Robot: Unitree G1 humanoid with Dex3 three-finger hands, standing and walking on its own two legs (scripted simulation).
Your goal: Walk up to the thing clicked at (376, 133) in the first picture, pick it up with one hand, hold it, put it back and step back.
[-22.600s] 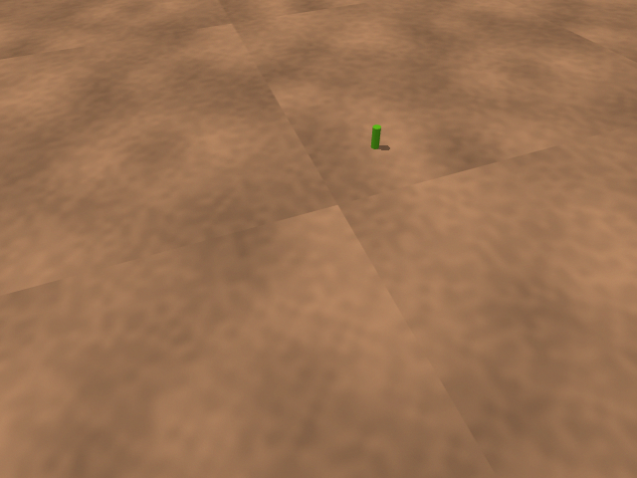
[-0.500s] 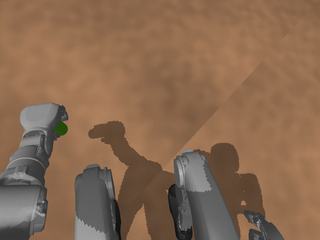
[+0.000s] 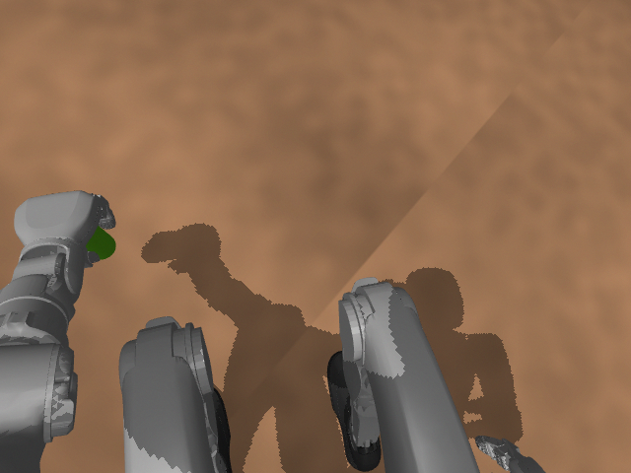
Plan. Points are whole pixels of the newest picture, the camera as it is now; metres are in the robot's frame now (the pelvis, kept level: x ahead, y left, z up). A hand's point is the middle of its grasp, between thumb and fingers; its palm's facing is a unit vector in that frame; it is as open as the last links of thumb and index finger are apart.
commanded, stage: lower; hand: left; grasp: from above
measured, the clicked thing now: (88, 237) +0.46 +0.26 -0.20
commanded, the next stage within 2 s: rest in 0.34 s
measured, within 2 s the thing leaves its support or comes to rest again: rests again in 1.02 s
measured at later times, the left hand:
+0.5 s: hand (94, 251) +0.45 +0.26 -0.22, palm faces -0.47 -0.04 -0.88, open 6.5 cm
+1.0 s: hand (107, 252) +0.46 +0.25 -0.27, palm faces -0.47 -0.07 -0.88, open 6.5 cm
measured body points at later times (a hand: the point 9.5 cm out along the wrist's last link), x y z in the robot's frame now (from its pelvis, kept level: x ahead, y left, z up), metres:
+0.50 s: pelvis +0.00 +0.00 -0.04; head +0.25 +0.05 +0.34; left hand +0.47 +0.26 -0.17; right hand +0.05 -0.28 -0.15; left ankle +0.08 +0.13 -0.34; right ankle +0.10 -0.13 -0.34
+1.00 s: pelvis +0.01 +0.00 -0.06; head +0.27 +0.05 +0.30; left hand +0.48 +0.25 -0.22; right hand +0.04 -0.28 -0.16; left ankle +0.08 +0.13 -0.34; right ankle +0.10 -0.13 -0.34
